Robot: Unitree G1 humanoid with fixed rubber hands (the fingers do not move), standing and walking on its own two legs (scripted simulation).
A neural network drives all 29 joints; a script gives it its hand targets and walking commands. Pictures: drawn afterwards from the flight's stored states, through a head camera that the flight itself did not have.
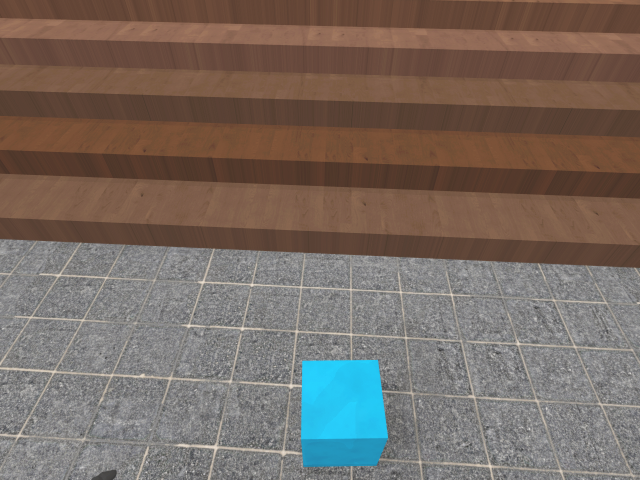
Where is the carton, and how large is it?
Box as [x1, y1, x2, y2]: [301, 360, 387, 466]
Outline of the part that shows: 302,361 301,443 303,466 376,465 387,438 377,360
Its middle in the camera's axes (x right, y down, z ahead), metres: +0.06 +0.51 +1.09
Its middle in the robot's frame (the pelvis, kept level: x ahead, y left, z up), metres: +0.45 -0.03 -0.66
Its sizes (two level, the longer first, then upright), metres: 0.210 0.200 0.250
